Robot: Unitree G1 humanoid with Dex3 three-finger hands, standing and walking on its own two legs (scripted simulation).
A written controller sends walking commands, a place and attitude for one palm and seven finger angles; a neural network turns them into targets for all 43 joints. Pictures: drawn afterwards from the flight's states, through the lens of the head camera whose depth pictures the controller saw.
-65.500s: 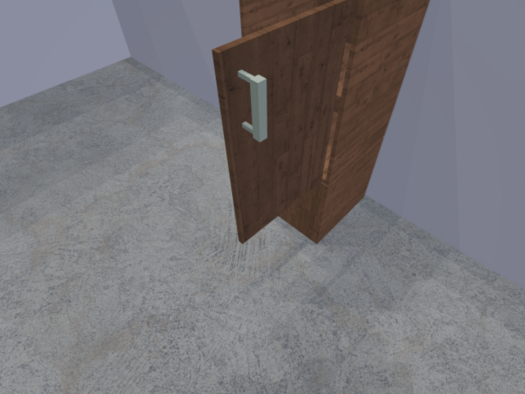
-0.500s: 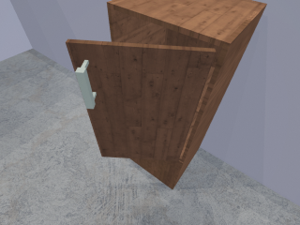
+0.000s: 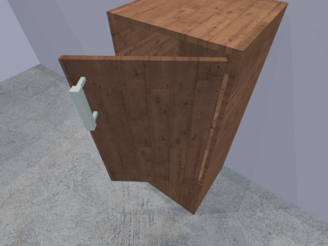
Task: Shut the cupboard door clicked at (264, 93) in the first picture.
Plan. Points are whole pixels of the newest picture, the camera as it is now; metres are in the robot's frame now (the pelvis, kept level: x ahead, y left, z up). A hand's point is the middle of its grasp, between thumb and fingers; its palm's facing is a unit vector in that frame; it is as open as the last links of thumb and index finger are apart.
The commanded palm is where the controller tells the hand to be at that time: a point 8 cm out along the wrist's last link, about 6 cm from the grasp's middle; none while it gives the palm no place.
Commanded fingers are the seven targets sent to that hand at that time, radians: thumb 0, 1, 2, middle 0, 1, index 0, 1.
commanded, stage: come to a stop and stand still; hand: left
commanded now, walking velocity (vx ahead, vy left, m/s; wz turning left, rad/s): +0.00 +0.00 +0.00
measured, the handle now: (86, 104) +0.41 +0.23 +0.14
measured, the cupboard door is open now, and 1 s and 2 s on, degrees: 34 34 34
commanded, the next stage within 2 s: look again from close up in 0.22 s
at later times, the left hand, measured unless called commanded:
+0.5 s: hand out of the picture +0.00 +0.16 -0.17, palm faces +0.02 -0.98 -0.18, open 7.4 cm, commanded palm none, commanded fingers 0.00 0.90 0.90 -0.20 -0.30 -0.20 -0.30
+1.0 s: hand out of the picture +0.02 +0.18 -0.15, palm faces +0.12 -0.98 -0.18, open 7.3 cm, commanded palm +0.09 +0.21 -0.06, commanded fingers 0.00 0.90 0.90 -0.25 -0.36 -0.25 -0.36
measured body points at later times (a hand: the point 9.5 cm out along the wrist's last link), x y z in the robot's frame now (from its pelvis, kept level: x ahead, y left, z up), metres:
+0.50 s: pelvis +0.00 +0.00 +0.01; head +0.01 +0.00 +0.46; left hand +0.00 +0.22 -0.16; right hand +0.01 -0.23 -0.15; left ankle +0.00 +0.10 -0.74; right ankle -0.04 -0.11 -0.74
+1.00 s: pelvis -0.01 +0.01 +0.00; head +0.01 +0.01 +0.45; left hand +0.01 +0.23 -0.14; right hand +0.00 -0.22 -0.15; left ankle +0.00 +0.10 -0.74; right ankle -0.04 -0.11 -0.73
